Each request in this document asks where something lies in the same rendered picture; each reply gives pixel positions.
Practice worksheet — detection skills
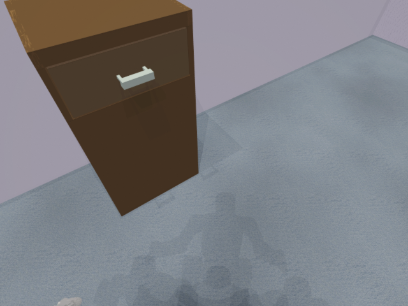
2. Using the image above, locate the cabinet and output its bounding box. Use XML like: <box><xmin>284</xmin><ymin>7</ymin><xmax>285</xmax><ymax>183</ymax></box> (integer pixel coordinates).
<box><xmin>4</xmin><ymin>0</ymin><xmax>199</xmax><ymax>216</ymax></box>

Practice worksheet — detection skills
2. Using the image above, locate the handle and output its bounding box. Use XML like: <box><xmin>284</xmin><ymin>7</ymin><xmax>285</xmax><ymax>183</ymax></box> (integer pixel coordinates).
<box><xmin>117</xmin><ymin>66</ymin><xmax>155</xmax><ymax>90</ymax></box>

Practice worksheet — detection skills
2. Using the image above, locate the drawer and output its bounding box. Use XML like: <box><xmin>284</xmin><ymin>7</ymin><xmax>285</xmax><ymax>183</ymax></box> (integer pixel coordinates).
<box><xmin>47</xmin><ymin>27</ymin><xmax>189</xmax><ymax>118</ymax></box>

